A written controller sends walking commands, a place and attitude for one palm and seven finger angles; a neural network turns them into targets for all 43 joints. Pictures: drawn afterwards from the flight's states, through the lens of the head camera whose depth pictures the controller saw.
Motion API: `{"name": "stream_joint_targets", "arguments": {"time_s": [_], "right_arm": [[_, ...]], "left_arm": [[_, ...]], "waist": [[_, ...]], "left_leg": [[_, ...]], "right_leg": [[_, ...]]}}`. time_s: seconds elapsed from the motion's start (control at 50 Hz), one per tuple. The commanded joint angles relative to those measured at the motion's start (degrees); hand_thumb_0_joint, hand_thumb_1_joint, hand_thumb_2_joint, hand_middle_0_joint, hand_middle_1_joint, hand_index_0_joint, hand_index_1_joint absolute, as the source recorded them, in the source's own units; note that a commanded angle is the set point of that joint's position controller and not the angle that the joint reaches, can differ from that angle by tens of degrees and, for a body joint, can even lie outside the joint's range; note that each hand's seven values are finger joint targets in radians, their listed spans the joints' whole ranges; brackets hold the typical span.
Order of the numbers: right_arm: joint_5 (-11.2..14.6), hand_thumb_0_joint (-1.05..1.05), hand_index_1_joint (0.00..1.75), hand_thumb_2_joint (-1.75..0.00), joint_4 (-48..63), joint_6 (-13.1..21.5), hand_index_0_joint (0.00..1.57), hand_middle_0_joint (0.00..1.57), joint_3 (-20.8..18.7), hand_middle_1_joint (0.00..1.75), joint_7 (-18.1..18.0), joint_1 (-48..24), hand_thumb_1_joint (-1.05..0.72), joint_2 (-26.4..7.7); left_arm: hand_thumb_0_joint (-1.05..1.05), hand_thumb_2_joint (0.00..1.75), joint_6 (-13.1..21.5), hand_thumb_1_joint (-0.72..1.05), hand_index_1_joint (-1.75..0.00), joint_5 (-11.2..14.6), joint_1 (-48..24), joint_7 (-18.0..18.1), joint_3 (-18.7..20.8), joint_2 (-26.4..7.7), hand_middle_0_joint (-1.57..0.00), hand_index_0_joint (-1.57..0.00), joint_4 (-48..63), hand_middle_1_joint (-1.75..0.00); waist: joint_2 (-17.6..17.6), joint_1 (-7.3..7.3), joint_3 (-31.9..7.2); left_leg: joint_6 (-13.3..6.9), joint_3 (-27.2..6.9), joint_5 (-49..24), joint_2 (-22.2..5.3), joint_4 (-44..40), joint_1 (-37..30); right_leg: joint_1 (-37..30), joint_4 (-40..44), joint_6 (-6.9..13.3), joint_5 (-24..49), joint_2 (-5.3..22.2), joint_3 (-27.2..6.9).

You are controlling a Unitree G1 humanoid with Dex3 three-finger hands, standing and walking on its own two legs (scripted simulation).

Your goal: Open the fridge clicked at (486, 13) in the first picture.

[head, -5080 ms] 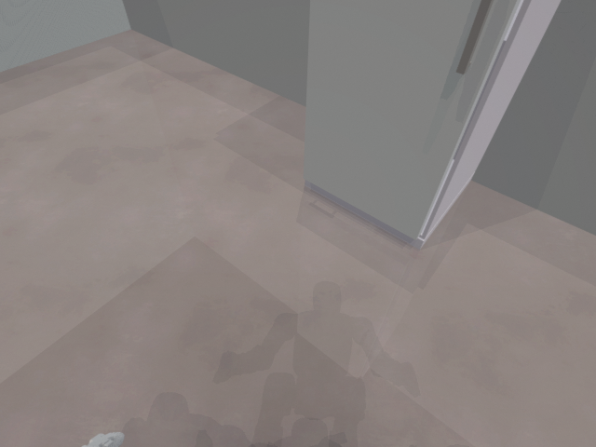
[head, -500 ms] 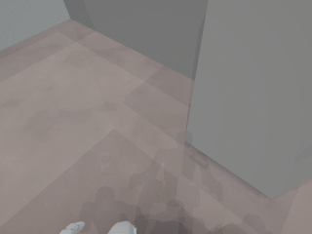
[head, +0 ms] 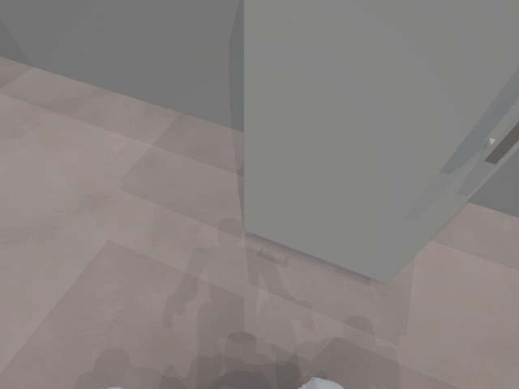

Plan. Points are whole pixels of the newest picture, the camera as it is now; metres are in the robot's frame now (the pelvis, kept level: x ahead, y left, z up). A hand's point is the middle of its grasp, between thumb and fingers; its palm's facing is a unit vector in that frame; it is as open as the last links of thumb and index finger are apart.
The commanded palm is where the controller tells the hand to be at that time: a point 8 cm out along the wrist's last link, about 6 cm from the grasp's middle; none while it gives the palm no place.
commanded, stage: turn to face it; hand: right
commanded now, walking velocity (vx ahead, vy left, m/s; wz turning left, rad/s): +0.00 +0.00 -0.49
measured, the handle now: out of the picture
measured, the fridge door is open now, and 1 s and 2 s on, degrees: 0 0 0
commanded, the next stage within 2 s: take the last steps up to it in 0.50 s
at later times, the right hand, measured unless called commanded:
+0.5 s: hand out of the picture +0.05 -0.27 -0.16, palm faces +0.21 +0.95 -0.25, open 7.4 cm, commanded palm none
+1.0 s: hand out of the picture -0.08 -0.18 -0.15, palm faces +0.40 +0.89 -0.22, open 7.3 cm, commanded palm none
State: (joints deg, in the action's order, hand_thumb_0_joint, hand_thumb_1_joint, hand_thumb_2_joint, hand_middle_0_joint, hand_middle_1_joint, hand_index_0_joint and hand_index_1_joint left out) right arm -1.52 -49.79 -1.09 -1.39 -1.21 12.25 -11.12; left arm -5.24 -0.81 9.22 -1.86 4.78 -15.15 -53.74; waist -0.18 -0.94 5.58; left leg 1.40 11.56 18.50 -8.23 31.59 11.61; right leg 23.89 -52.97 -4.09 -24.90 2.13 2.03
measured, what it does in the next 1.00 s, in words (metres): steps on the spot, turning right: right foot, then left foot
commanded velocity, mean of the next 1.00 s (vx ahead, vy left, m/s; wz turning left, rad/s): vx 0.11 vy -0.03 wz -0.23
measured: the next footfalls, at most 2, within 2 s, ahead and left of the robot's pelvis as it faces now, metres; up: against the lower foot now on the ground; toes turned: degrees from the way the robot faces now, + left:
right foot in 0.10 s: +0.04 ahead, -0.13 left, +0.00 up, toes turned -9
left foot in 0.64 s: +0.06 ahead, +0.08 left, +0.00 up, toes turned -10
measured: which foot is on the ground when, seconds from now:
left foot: down 0.00-0.10, up 0.12-0.62, down 0.64-1.00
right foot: up 0.00-0.08, down 0.10-0.64, up 0.66-1.00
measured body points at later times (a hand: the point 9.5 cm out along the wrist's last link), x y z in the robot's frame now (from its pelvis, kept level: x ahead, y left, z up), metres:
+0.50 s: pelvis +0.00 -0.04 +0.01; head +0.02 -0.06 +0.46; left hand +0.11 +0.18 -0.13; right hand +0.04 -0.32 -0.14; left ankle +0.02 +0.11 -0.68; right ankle +0.00 -0.13 -0.74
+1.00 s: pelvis +0.02 -0.03 +0.01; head +0.03 -0.01 +0.46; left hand +0.13 +0.21 -0.15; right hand -0.10 -0.22 -0.13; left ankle +0.02 +0.09 -0.74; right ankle -0.01 -0.19 -0.67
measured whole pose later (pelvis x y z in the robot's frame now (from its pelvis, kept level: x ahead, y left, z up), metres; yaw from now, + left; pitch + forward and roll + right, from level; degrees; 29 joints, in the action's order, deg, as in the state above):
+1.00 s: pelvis +0.02 -0.03 +0.01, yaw -19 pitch -1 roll -1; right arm -1.6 -61.3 2.4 -1.5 -1.1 24.2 -7.8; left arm -3.2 -1.5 14.9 -1.6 4.3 -13.6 -60.5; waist -1.5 1.9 0.5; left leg 0.1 8.0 14.1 -4.1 19.8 4.8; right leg 26.1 -52.9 -2.8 -14.7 4.6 0.8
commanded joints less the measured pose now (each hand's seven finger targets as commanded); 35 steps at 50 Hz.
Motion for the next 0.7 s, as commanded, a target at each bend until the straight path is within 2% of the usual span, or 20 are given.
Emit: {"name": "stream_joint_targets", "arguments": {"time_s": [0.0, 0.02, 0.04, 0.06, 0.08, 0.1, 0.12, 0.16, 0.18, 0.22, 0.32, 0.46, 0.52, 0.56, 0.58, 0.6, 0.62, 0.64, 0.66, 0.68], "right_arm": [[-0.3, 0.00, 0.30, -0.90, 1.8, 0.6, 0.20, 0.20, -4.7, 0.30, -0.6, 3.4, -0.90, -14.7], [-0.1, 0.00, 0.30, -0.90, 1.8, 0.5, 0.20, 0.20, -4.9, 0.30, -0.5, 2.8, -0.90, -15.0], [0.4, 0.00, 0.30, -0.90, 1.8, 0.3, 0.20, 0.20, -4.9, 0.30, -0.3, 2.5, -0.90, -14.7], [0.8, 0.00, 0.30, -0.90, 2.7, 0.0, 0.20, 0.20, -4.8, 0.30, 0.0, 2.7, -0.90, -12.9], [1.1, 0.00, 0.30, -0.90, 5.1, 0.0, 0.20, 0.20, -3.4, 0.30, 0.5, 2.0, -0.90, -8.4], [0.4, 0.00, 0.30, -0.90, 5.7, -1.0, 0.20, 0.20, -2.9, 0.30, -0.5, -1.9, -0.90, -9.1], [0.7, 0.00, 0.30, -0.90, 4.9, -0.9, 0.20, 0.20, -3.3, 0.30, -0.6, -3.8, -0.90, -8.7], [0.7, 0.00, 0.30, -0.90, 2.7, -0.7, 0.20, 0.20, -3.6, 0.30, 0.1, -3.6, -0.90, -8.9], [0.7, 0.00, 0.30, -0.90, 1.5, -0.8, 0.20, 0.20, -3.6, 0.30, 0.4, -1.0, -0.90, -8.8], [0.6, 0.00, 0.30, -0.90, 0.3, -0.9, 0.20, 0.20, -3.4, 0.30, 0.6, 0.7, -0.90, -8.8], [0.6, 0.00, 0.30, -0.90, 0.2, -1.0, 0.20, 0.20, -3.2, 0.30, 0.3, -0.5, -0.90, -8.2], [0.9, 0.00, 0.30, -0.90, 0.7, -0.9, 0.20, 0.20, -2.5, 0.30, -0.1, -3.5, -0.90, -6.3], [1.1, 0.00, 0.30, -0.90, 0.1, -0.5, 0.20, 0.20, -2.4, 0.30, -0.4, -2.0, -0.90, -5.7], [1.2, 0.00, 0.30, -0.90, -1.0, 0.0, 0.20, 0.20, -2.3, 0.30, -0.6, 1.3, -0.90, -5.6], [1.2, 0.00, 0.30, -0.90, -1.9, 0.5, 0.20, 0.20, -2.3, 0.30, -0.8, 3.2, -0.90, -5.6], [0.9, 0.00, 0.30, -0.90, -2.5, 1.4, 0.20, 0.20, -2.5, 0.30, -1.0, 5.0, -0.90, -7.6], [0.2, 0.00, 0.30, -0.90, -3.1, 2.1, 0.20, 0.20, -3.2, 0.30, -1.3, 5.4, -0.90, -11.6], [0.3, 0.00, 0.30, -0.90, -2.3, 1.8, 0.20, 0.20, -3.2, 0.30, -0.9, 6.0, -0.90, -13.9], [0.5, 0.00, 0.30, -0.90, -2.1, 2.0, 0.20, 0.20, -3.7, 0.30, -0.8, 5.4, -0.90, -13.1], [0.6, 0.00, 0.30, -0.90, -2.3, 2.2, 0.20, 0.20, -3.3, 0.30, -0.7, 4.1, -0.90, -11.1]], "left_arm": [[0.00, 0.90, 2.9, 0.90, -0.30, 0.3, -4.2, 0.0, -0.1, -2.6, -0.20, -0.20, 6.2, -0.30], [0.00, 0.90, 3.2, 0.90, -0.30, 0.2, -2.0, 0.1, -0.1, -3.1, -0.20, -0.20, 5.9, -0.30], [0.00, 0.90, 3.5, 0.90, -0.30, 0.0, 0.4, 0.2, 0.2, -4.6, -0.20, -0.20, 5.2, -0.30], [0.00, 0.90, 4.3, 0.90, -0.30, -0.4, 4.6, 0.3, 1.3, -9.1, -0.20, -0.20, 4.5, -0.30], [0.00, 0.90, 4.5, 0.90, -0.30, -0.4, 7.8, 0.6, 2.8, -15.7, -0.20, -0.20, 4.4, -0.30], [0.00, 0.90, 4.3, 0.90, -0.30, 0.1, 11.4, 1.2, 2.6, -16.0, -0.20, -0.20, 2.6, -0.30], [0.00, 0.90, 4.4, 0.90, -0.30, -0.1, 9.1, 2.0, 2.3, -14.0, -0.20, -0.20, 2.8, -0.30], [0.00, 0.90, 4.5, 0.90, -0.30, -0.4, 2.7, 2.5, 0.7, -9.9, -0.20, -0.20, 4.3, -0.30], [0.00, 0.90, 4.8, 0.90, -0.30, -0.4, 0.6, 2.5, 0.3, -9.0, -0.20, -0.20, 4.8, -0.30], [0.00, 0.90, 5.1, 0.90, -0.30, -0.1, 0.3, 2.6, 0.1, -8.5, -0.20, -0.20, 4.9, -0.30], [0.00, 0.90, 5.1, 0.90, -0.30, -0.1, 3.4, 2.7, 0.2, -7.9, -0.20, -0.20, 3.5, -0.30], [0.00, 0.90, 4.5, 0.90, -0.30, -0.6, 4.7, 2.8, 0.3, -7.1, -0.20, -0.20, 1.9, -0.30], [0.00, 0.90, 4.4, 0.90, -0.30, -0.6, 4.1, 2.8, 0.3, -6.8, -0.20, -0.20, 1.3, -0.30], [0.00, 0.90, 4.4, 0.90, -0.30, -0.4, 3.3, 2.7, 0.4, -6.4, -0.20, -0.20, 1.1, -0.30], [0.00, 0.90, 4.5, 0.90, -0.30, -0.1, 3.1, 2.7, 0.2, -5.5, -0.20, -0.20, 0.7, -0.30], [0.00, 0.90, 4.7, 0.90, -0.30, 0.4, 3.9, 2.3, -0.2, -3.5, -0.20, -0.20, 0.3, -0.30], [0.00, 0.90, 4.8, 0.90, -0.30, 0.8, 5.1, 2.0, -1.0, 0.5, -0.20, -0.20, 0.8, -0.30], [0.00, 0.90, 4.1, 0.90, -0.30, 0.1, 3.5, 2.0, -0.5, -0.6, -0.20, -0.20, 2.0, -0.30], [0.00, 0.90, 3.2, 0.90, -0.30, -0.7, 2.8, 1.9, 0.1, -2.4, -0.20, -0.20, 1.6, -0.30], [0.00, 0.90, 3.1, 0.90, -0.30, -0.8, 3.2, 1.5, 0.4, -2.9, -0.20, -0.20, 0.6, -0.30]], "waist": [[13.5, 3.19, -7.5], [12.9, 1.87, -8.7], [9.4, 0.34, -9.5], [-0.7, -2.02, -12.8], [-19.1, -3.49, -13.4], [-17.0, -5.21, -14.5], [-14.6, -4.41, -11.9], [-9.7, -1.50, -6.1], [-8.8, 0.07, -6.5], [-7.5, 0.42, -7.8], [-6.1, -0.30, -8.2], [-6.8, -1.11, -5.9], [-8.1, -0.22, -5.9], [-7.1, 1.29, -7.2], [-5.9, 2.31, -8.3], [-0.9, 2.84, -9.7], [12.6, 2.25, -9.0], [13.4, 3.66, -6.0], [16.0, 3.61, -3.6], [12.5, 2.64, -0.6]], "left_leg": [[-6.8, -6.3, -32.9, -12.6, -4.6, -7.8], [-5.4, -4.9, -32.3, -12.1, -1.8, -7.3], [-3.1, -2.6, -29.0, -11.1, 2.7, -3.5], [0.2, -0.6, -19.0, -7.9, 14.1, 6.0], [4.4, -0.8, 18.2, 0.0, 26.9, 22.0], [3.6, -8.1, 21.7, 0.0, 32.2, 20.8], [3.3, -9.8, 18.2, 0.2, 35.2, 22.9], [3.5, -10.9, 9.4, -0.1, 35.8, 20.8], [3.7, -10.3, 6.7, 0.4, 35.3, 19.7], [4.0, -10.1, 4.6, 0.8, 32.9, 17.8], [4.5, -10.4, 3.8, 2.0, 27.9, 18.2], [3.4, -10.4, 6.7, 4.0, 17.3, 13.2], [2.4, -10.0, 5.7, 5.6, 10.2, 7.4], [2.0, -9.5, 0.2, 6.3, 1.8, 2.4], [1.8, -9.4, -5.6, 5.7, -5.7, -2.8], [1.2, -13.2, -9.2, 2.1, -13.1, -9.7], [-3.3, -26.8, -7.8, -10.7, -17.0, -14.5], [-8.6, -31.8, -3.3, -18.0, -20.1, -7.1], [-9.3, -33.8, 5.1, -16.5, -22.6, -2.7], [-8.5, -32.0, 10.9, -14.2, -24.2, -0.5]], "right_leg": [[-2.3, 12.4, 1.2, 0.5, -1.1, 4.6], [-5.5, 17.8, 1.5, 4.5, -1.3, 5.2], [-12.2, 24.9, 2.1, 11.5, -1.3, 5.3], [-23.4, 30.2, 5.1, 23.5, 5.5, -3.5], [-30.1, 31.1, 13.5, 48.1, 21.2, -23.0], [-26.2, 30.7, 16.5, 48.7, 22.8, -22.4], [-24.2, 30.8, 16.8, 45.9, 20.6, -21.6], [-16.7, 32.3, 14.3, 39.9, 14.6, -15.7], [-16.9, 32.6, 13.2, 39.4, 12.7, -13.1], [-17.4, 33.4, 12.9, 39.1, 11.4, -11.2], [-21.0, 34.4, 13.9, 38.5, 11.6, -13.8], [-17.3, 34.8, 14.7, 32.7, 11.4, -18.0], [-13.8, 34.1, 14.3, 33.2, 10.5, -19.5], [-12.5, 31.7, 13.0, 32.6, 9.1, -19.0], [-10.2, 29.5, 11.3, 29.7, 7.7, -17.7], [-6.2, 25.1, 8.3, 21.9, 4.6, -15.1], [3.7, 16.4, 4.1, 4.2, -3.2, -6.6], [5.2, 7.5, 3.1, -7.1, -4.6, -5.6], [7.0, 0.7, 3.2, -6.0, -2.9, -7.2], [8.4, -4.5, 3.3, -1.8, -2.1, -7.1]]}}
